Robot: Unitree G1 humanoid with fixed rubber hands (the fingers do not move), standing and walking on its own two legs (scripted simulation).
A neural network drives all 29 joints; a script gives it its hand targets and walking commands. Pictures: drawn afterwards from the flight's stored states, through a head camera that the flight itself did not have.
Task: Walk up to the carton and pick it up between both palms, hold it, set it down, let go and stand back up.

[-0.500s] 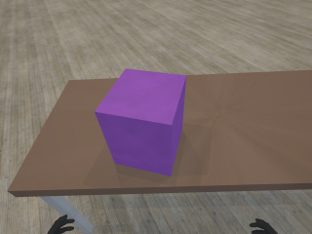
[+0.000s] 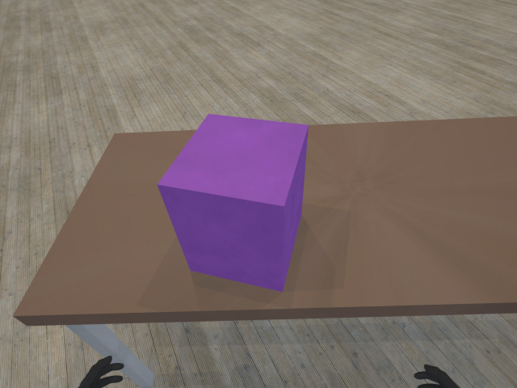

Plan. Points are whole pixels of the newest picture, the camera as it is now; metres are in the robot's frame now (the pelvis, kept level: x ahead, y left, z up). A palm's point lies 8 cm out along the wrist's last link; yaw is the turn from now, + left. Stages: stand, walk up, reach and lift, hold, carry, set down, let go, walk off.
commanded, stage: stand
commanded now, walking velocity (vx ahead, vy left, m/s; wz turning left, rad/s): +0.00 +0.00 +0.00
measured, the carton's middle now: (245, 202) +0.47 +0.00 +0.03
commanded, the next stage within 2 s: none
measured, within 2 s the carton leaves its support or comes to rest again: neither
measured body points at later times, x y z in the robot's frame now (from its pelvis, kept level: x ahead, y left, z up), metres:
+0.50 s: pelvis +0.00 +0.00 +0.00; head +0.00 -0.02 +0.45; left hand +0.17 +0.28 -0.08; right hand +0.11 -0.30 -0.10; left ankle -0.01 +0.14 -0.74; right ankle +0.03 -0.11 -0.74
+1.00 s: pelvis +0.00 +0.00 +0.00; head +0.00 -0.02 +0.45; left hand +0.17 +0.28 -0.08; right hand +0.11 -0.30 -0.10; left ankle -0.01 +0.14 -0.74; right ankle +0.03 -0.11 -0.74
